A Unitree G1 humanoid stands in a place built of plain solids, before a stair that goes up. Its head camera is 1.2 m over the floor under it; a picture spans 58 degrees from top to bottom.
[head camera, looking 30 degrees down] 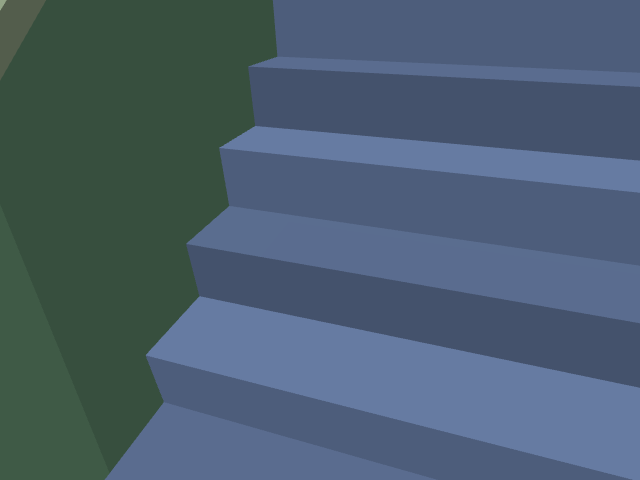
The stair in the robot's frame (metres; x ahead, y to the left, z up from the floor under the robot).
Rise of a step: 0.20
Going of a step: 0.23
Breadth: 1.20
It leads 18 degrees to the right of straight ahead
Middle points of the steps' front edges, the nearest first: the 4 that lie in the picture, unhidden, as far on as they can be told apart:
0.63 -0.13 0.39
0.86 -0.20 0.59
1.08 -0.27 0.79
1.30 -0.34 0.99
